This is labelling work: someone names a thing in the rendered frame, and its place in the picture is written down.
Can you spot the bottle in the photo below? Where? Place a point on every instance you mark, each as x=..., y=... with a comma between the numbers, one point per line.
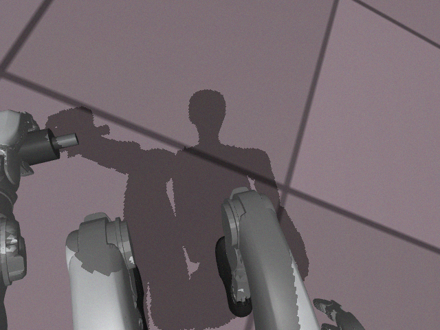
x=41, y=146

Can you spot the left robot foot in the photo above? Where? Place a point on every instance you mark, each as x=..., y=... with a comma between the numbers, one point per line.
x=140, y=298

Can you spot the right robot hand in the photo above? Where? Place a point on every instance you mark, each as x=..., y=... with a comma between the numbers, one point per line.
x=334, y=311

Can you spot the left robot hand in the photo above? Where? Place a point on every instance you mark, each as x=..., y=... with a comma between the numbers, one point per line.
x=14, y=127

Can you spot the right robot foot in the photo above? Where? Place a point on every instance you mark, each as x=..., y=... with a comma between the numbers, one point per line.
x=239, y=309

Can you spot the left robot arm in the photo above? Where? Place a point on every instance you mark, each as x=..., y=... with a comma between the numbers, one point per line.
x=13, y=258

